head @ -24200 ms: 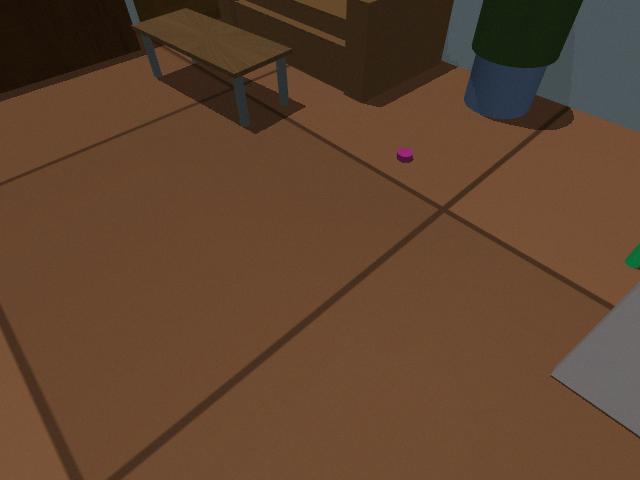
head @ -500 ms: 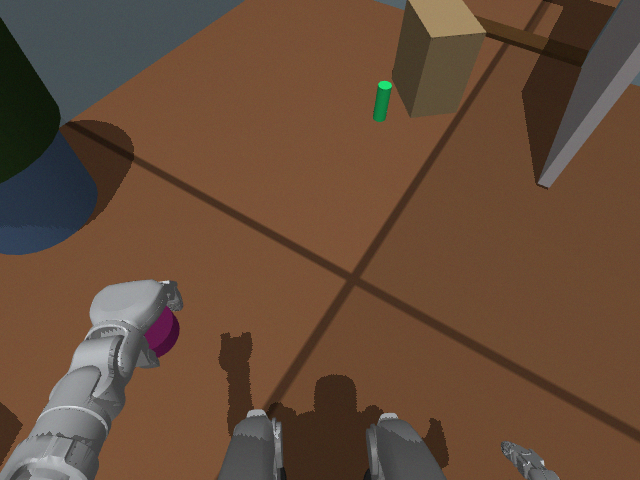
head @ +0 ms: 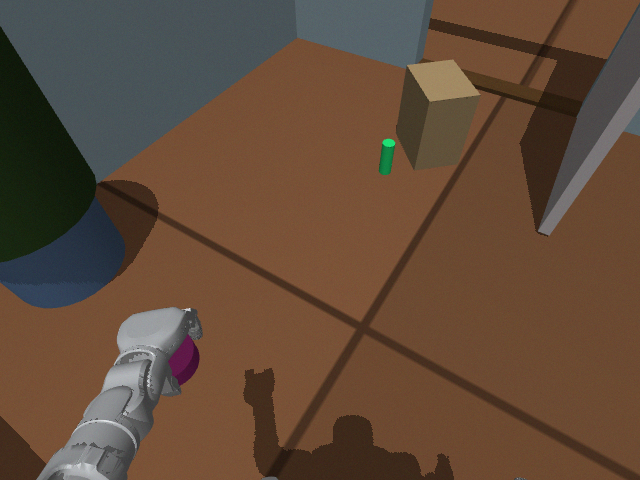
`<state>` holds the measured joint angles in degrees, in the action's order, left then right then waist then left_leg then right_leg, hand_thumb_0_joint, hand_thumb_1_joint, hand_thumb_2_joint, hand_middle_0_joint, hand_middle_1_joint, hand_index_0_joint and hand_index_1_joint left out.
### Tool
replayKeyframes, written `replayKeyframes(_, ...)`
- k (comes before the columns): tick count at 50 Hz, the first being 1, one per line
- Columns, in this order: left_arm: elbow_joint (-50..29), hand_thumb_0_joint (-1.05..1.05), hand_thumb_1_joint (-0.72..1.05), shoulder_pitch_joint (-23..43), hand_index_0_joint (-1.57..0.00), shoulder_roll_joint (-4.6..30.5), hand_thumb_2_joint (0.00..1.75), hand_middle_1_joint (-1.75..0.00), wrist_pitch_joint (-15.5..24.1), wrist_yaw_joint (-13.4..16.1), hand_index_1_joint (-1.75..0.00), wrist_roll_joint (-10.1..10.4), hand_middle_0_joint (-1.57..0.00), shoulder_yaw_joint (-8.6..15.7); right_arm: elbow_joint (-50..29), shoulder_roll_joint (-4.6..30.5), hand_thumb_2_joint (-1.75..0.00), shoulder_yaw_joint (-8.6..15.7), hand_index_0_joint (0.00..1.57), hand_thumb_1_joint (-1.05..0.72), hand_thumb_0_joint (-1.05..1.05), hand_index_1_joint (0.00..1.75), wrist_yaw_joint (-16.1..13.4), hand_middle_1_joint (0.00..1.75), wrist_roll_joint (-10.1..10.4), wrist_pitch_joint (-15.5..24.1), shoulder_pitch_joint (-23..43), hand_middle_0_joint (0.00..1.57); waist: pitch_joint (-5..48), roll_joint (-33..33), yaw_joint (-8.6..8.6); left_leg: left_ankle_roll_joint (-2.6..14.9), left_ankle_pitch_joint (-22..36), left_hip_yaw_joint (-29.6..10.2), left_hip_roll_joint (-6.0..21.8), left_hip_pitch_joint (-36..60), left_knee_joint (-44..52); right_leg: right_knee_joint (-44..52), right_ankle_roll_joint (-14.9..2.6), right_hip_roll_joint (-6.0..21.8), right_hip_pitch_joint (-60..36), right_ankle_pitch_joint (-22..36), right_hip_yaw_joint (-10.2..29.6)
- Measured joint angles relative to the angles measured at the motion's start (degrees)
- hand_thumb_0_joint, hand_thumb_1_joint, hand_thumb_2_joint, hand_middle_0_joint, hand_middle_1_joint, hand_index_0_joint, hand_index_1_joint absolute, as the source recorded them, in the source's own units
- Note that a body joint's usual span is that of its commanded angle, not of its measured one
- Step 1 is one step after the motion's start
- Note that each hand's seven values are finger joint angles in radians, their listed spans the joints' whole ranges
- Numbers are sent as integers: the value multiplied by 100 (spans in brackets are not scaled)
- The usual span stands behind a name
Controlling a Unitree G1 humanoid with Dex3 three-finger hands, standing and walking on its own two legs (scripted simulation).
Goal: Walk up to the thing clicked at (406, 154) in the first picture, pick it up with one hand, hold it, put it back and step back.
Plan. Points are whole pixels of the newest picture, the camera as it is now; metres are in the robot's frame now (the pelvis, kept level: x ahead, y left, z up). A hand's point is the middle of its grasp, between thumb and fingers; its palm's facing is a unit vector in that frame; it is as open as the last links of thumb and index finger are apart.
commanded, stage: hold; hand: left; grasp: from above
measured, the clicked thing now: (169, 358) +0.33 +0.24 -0.10
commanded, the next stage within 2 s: crouch in 1.98 s
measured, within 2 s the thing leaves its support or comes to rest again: neither
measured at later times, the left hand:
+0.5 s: hand (159, 338) +0.33 +0.23 -0.03, palm faces -0.44 -0.06 -0.90, open 9.6 cm
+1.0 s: hand (160, 343) +0.31 +0.22 +0.00, palm faces -0.44 -0.06 -0.90, open 9.6 cm
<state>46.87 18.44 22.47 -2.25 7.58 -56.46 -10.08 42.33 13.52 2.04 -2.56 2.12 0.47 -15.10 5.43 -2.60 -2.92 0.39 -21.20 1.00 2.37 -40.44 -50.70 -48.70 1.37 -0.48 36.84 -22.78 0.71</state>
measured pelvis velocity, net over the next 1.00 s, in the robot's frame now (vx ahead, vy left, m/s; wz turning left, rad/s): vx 0.02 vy -0.01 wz -0.01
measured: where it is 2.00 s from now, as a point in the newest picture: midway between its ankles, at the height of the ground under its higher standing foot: outside the picture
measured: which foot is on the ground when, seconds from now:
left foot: down 0.00-1.00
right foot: down 0.00-1.00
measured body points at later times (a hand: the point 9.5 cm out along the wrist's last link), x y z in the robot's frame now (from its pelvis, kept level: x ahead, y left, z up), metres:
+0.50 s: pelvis +0.02 +0.00 +0.03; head +0.05 -0.01 +0.48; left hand +0.35 +0.23 +0.03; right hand +0.14 -0.26 -0.10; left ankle +0.04 +0.11 -0.69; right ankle +0.01 -0.14 -0.69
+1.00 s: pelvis +0.02 -0.01 +0.04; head +0.03 -0.03 +0.49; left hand +0.33 +0.22 +0.05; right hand +0.15 -0.26 -0.08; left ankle +0.04 +0.11 -0.69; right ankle +0.01 -0.14 -0.69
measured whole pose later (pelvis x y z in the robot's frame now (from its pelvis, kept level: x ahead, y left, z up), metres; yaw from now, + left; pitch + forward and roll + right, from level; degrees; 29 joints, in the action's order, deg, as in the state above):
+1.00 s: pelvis +0.02 -0.01 +0.04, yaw +0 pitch +3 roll +0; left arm 36.4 13.7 22.6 -1.3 -0.4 -57.0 -12.0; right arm 39.4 14.5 2.1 -2.7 3.6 -3.7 -11.7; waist 2.1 -2.9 0.3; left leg -0.1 -14.6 2.4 1.6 -20.5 -31.9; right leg -32.0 0.8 0.2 18.4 -16.9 1.8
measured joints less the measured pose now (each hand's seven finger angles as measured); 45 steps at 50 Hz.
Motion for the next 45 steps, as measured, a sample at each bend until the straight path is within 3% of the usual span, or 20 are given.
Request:
replayKeyframes(9,-115,2,6,-91,-70,-31,46,-63,18,-81,-62,-41,-57,-75,5,37,-89,41,20,-90,0,30,9,30,32,-55,47,20,-70,18,77,6,161,68,-36,613,586,566,8,36,-583,168,54)
replayKeyframes(37,-816,2,7,-345,-69,27,46,-65,93,-732,-64,-57,-56,-167,-257,90,-89,29,20,-90,0,30,16,30,124,-337,228,20,-229,-11,270,-29,479,146,-74,1726,1577,1438,-28,68,-1614,446,116)
replayKeyframes(45,-993,2,6,-448,-69,24,47,-65,103,-754,-64,-51,-56,-176,-293,99,-89,11,20,-90,0,30,-8,30,145,-391,304,20,-314,-25,306,-43,601,146,-79,1901,1781,1589,-43,70,-1763,541,114)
